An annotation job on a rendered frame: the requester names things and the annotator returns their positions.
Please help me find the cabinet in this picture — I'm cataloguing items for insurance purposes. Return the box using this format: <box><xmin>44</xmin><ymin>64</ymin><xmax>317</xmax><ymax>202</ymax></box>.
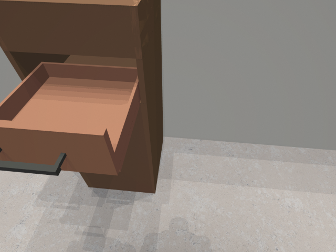
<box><xmin>0</xmin><ymin>0</ymin><xmax>163</xmax><ymax>194</ymax></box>

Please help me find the handle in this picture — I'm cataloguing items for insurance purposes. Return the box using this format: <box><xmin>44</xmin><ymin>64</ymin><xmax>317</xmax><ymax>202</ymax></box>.
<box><xmin>0</xmin><ymin>148</ymin><xmax>67</xmax><ymax>176</ymax></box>

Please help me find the drawer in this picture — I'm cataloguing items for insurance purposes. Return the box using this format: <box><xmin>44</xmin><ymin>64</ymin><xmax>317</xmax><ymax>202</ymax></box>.
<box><xmin>0</xmin><ymin>62</ymin><xmax>141</xmax><ymax>175</ymax></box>

